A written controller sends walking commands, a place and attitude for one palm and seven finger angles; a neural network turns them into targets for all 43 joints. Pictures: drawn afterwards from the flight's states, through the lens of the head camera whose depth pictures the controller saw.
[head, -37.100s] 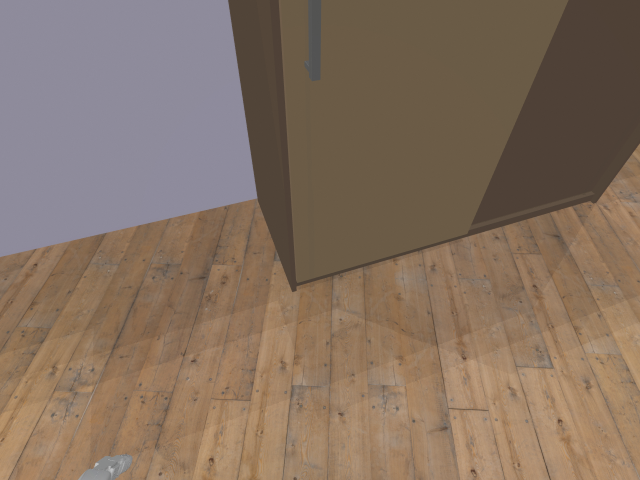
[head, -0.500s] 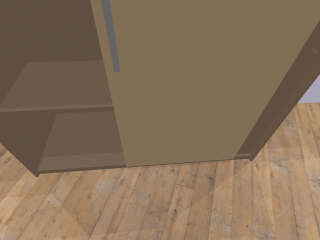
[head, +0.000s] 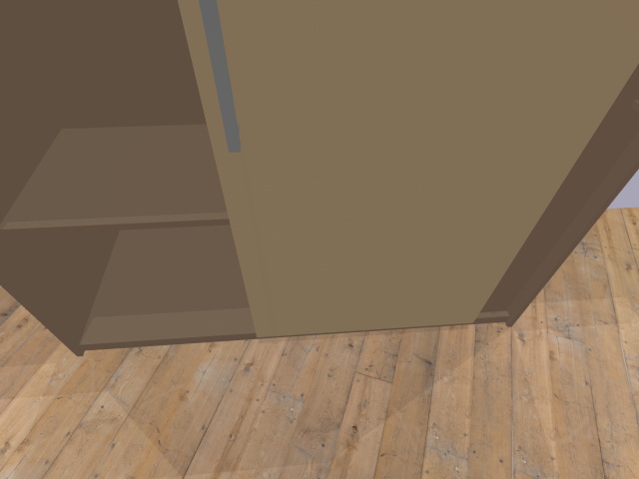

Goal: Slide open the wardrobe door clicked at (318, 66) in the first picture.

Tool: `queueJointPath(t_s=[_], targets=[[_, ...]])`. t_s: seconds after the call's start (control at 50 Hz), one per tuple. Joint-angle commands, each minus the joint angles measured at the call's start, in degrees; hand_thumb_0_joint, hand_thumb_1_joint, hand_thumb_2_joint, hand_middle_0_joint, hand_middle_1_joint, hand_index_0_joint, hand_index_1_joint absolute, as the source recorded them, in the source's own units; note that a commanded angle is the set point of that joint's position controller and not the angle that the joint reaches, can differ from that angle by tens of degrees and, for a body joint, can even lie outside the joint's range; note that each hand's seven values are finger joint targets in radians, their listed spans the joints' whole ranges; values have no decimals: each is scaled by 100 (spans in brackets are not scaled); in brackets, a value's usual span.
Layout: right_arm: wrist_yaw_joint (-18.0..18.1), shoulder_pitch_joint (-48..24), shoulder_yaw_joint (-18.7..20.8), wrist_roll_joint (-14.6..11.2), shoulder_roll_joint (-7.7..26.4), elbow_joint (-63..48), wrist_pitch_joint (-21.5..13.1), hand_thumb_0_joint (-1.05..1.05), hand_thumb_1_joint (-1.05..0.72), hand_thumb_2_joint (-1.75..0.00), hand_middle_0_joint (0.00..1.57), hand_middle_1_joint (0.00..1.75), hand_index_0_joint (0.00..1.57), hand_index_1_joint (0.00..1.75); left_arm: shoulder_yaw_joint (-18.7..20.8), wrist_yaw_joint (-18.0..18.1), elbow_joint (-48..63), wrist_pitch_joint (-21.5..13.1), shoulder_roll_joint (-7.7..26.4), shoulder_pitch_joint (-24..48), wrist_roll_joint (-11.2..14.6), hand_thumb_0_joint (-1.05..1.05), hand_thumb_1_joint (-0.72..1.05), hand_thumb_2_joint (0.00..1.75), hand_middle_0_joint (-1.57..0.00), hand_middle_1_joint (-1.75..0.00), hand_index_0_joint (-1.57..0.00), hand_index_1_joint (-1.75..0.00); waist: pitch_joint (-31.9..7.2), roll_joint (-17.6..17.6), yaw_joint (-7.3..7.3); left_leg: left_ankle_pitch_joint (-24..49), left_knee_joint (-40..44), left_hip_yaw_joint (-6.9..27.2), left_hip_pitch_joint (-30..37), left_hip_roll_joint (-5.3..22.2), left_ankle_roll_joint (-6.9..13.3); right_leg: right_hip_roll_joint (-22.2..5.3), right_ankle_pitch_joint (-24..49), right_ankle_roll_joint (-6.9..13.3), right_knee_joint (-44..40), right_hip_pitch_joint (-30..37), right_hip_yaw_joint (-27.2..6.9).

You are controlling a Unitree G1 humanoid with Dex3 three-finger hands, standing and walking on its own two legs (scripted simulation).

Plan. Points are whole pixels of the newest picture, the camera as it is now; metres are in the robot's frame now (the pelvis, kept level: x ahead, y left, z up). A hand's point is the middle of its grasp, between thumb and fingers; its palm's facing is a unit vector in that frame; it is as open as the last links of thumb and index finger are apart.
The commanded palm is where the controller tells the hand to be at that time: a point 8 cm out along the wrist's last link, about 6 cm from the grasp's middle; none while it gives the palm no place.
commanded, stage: look to check the result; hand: left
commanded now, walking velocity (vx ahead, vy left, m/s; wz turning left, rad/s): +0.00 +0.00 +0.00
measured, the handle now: (222, 65) +0.63 +0.19 +0.21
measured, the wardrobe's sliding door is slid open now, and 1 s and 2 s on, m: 0.59 0.59 0.59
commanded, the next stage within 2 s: stand and wait in 0.02 s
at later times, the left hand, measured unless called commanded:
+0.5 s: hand out of the picture +0.09 +0.22 -0.16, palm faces -0.03 -0.95 -0.31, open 7.4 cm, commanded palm none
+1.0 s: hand out of the picture +0.09 +0.21 -0.16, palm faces -0.03 -0.95 -0.32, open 7.4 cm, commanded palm none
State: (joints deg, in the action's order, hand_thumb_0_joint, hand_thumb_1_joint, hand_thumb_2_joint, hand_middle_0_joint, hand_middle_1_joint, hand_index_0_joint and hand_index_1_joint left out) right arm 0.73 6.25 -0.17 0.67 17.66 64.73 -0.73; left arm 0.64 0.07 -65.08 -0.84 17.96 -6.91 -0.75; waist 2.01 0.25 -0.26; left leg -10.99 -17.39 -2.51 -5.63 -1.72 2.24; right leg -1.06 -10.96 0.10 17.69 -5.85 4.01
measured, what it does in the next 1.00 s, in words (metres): stands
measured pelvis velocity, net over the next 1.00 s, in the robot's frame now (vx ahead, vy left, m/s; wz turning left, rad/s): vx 0.01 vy -0.03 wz -0.01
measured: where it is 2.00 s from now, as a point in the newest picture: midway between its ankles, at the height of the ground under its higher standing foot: outside the picture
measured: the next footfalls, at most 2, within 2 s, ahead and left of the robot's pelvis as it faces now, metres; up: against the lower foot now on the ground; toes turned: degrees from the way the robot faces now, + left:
none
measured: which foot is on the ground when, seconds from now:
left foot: down 0.00-1.00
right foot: down 0.00-1.00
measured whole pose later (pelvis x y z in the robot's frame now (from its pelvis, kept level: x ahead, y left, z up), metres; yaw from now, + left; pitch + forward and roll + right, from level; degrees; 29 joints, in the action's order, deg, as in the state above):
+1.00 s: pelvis +0.01 -0.03 +0.00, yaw -1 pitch -1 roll +0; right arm 0.9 6.4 -0.4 0.7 18.3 64.8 -0.4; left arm 0.3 0.1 -65.0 -1.1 17.9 -6.3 -0.6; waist 2.0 0.1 -0.7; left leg -10.9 -15.7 -2.4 -3.7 0.6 -0.1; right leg 1.3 -10.7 2.3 15.5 -3.9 4.0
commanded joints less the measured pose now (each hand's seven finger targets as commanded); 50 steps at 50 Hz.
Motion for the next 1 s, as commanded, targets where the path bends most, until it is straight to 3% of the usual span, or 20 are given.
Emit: queueJointPath(t_s=[0.0,0.08,0.26,0.66,0.88,0.98], targets=[[43,-194,189,23,1141,-318,-108,0,-90,-90,20,30,20,30,143,59,298,-137,1063,183,2,0,90,90,-20,-30,-20,-30,-396,2,-1,1323,278,734,34,944,-44,-741,972,177,-220,126,-635],[43,-225,189,16,1192,-343,-110,0,-90,-90,20,30,20,30,154,58,324,-150,1112,216,-2,0,90,90,-20,-30,-20,-30,-484,-100,0,1428,266,716,110,957,-50,-743,1112,181,-235,176,-628],[52,-283,190,22,1248,-343,-121,0,-90,-90,20,30,20,30,152,63,349,-164,1144,279,15,0,90,90,-20,-30,-20,-30,-569,41,-12,1703,243,693,226,962,-82,-770,1460,205,-219,282,-644],[75,-200,182,19,1204,-316,-88,0,-90,-90,20,30,20,30,153,78,324,-164,1125,278,22,0,90,90,-20,-30,-20,-30,-442,-41,-25,1485,270,630,222,983,-106,-747,1550,229,-323,285,-697],[77,-152,189,16,1195,-326,-82,0,-90,-90,20,30,20,30,164,87,334,-188,1157,234,18,0,90,90,-20,-30,-20,-30,-563,-49,-28,1446,236,594,309,989,-115,-744,1719,240,-336,333,-754],[75,-147,184,18,1181,-321,-66,0,-90,-90,20,30,20,30,158,89,331,-180,1150,244,20,0,90,90,-20,-30,-20,-30,-412,-96,-24,1286,269,590,254,985,-121,-729,1578,232,-393,255,-765]])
